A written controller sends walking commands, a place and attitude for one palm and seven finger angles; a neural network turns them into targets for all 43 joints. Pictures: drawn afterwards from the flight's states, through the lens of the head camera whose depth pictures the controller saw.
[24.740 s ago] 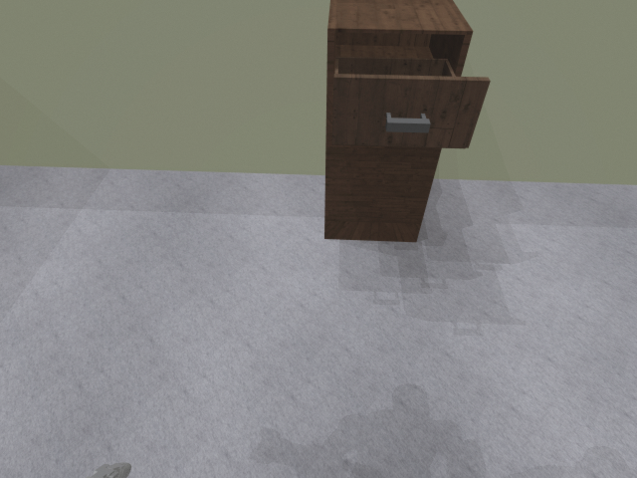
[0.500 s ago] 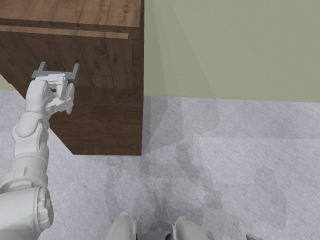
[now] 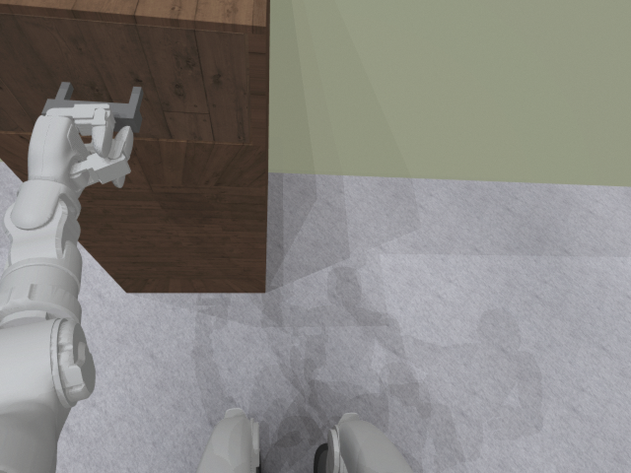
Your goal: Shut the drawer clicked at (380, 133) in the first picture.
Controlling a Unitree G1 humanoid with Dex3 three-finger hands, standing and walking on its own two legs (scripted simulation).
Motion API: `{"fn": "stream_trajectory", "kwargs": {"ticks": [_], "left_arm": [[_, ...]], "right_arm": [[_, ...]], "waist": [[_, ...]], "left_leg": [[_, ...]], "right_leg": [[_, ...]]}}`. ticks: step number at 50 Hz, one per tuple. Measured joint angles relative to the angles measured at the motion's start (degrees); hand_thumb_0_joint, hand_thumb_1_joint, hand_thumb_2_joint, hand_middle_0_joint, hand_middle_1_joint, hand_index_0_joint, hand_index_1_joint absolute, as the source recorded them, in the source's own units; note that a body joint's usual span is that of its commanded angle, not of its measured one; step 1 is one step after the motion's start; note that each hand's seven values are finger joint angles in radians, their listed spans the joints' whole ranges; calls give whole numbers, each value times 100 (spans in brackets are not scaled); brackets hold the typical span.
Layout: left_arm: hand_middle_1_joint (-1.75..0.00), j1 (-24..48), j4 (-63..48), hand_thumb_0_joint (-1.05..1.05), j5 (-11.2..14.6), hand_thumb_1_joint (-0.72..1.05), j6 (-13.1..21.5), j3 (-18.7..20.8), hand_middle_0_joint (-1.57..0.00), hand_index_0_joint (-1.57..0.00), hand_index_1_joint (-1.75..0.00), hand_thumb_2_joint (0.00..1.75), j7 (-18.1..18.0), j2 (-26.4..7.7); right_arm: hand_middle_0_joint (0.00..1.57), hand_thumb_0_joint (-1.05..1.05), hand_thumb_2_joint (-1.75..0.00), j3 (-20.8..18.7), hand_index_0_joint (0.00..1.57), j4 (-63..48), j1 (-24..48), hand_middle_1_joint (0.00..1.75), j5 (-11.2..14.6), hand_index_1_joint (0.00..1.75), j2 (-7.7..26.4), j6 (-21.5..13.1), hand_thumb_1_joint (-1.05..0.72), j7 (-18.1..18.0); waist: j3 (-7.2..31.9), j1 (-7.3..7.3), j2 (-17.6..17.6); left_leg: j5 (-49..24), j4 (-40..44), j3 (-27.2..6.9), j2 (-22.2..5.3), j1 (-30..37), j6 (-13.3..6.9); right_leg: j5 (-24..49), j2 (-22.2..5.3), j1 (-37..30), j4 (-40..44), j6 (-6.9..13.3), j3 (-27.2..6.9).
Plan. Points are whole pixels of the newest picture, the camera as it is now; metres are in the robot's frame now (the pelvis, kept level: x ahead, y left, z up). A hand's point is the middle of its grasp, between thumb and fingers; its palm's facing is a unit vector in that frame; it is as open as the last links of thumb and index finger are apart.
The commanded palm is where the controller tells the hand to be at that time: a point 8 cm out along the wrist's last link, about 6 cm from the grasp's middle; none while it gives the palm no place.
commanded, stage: push the drawer shut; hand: left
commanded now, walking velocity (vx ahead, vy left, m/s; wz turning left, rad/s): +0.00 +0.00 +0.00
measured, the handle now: (98, 104) +0.56 +0.25 +0.08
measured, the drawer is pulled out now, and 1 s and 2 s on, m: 0.00 0.00 0.00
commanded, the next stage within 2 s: pull the fist back off the drawer in 0.06 s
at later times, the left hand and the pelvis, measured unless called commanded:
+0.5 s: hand (116, 153) +0.49 +0.22 +0.07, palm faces -0.02 -1.00 -0.05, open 3.1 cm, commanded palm +0.48 +0.25 +0.08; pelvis -0.02 +0.00 -0.01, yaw +0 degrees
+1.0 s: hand (124, 159) +0.48 +0.21 +0.07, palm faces +0.00 -1.00 -0.03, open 3.1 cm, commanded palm +0.43 +0.26 +0.09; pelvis +0.03 +0.01 +0.02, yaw -2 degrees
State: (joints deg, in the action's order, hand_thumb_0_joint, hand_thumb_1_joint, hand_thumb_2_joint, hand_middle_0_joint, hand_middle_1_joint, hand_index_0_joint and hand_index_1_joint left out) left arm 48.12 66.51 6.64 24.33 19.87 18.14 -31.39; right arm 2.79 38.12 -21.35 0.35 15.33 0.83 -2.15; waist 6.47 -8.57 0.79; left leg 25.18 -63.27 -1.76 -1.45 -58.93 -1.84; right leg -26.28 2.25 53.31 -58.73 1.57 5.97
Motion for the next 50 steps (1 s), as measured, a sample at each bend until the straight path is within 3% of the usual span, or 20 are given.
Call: {"fn": "stream_trajectory", "kwargs": {"ticks": [14,26,42,50], "left_arm": [[-160,449,301,-2,-9,57,-146,-194,-140,-146,-160,91,26,-288],[-160,432,204,-2,-75,58,-218,-43,-140,-145,-160,89,24,-265],[-160,-962,-1027,0,157,80,-246,113,-140,-141,-160,88,-254,432],[-160,-1433,-1479,0,245,82,-237,86,-140,-140,-160,88,-240,619]], "right_arm": [[20,0,-90,125,21,-14,69,30,28,30,85,-275,-90,-94],[20,0,-90,104,21,-88,-40,30,-5,30,55,-206,-90,19],[20,1,-90,-51,21,-358,-76,30,68,30,-29,153,-90,163],[20,0,-90,-130,21,-475,87,30,96,30,-59,260,-91,181]], "waist": [[15,-110,-14],[7,-114,15],[108,31,50],[130,135,10]], "left_leg": [[-91,-160,-85,-6,-341,6],[-94,-211,-41,-11,-407,-22],[36,269,246,-50,410,-82],[145,425,283,-40,737,-68]], "right_leg": [[85,8,301,-125,13,87],[100,8,381,-181,-9,44],[56,45,-311,256,-84,-264],[-48,42,-620,401,-83,-311]]}}
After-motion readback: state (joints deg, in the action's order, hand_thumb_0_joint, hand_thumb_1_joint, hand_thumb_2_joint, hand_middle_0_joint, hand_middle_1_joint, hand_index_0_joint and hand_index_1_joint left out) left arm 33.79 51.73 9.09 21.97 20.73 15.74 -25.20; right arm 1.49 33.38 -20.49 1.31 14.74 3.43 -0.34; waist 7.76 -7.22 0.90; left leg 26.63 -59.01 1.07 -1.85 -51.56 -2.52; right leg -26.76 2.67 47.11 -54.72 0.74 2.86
